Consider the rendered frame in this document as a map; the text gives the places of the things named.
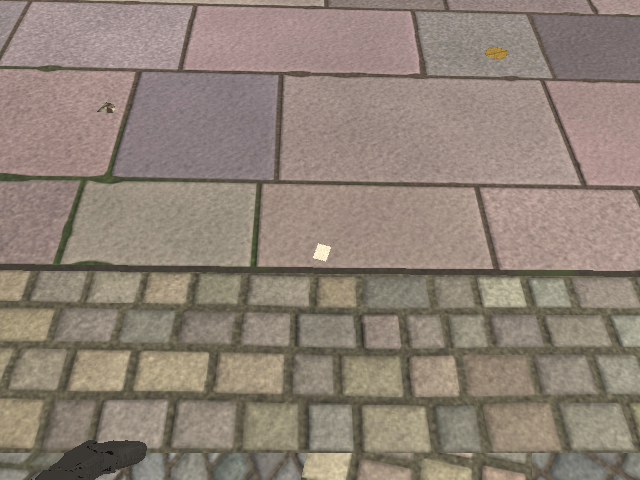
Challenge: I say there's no left robot hand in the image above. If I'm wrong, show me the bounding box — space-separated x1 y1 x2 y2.
31 440 147 480

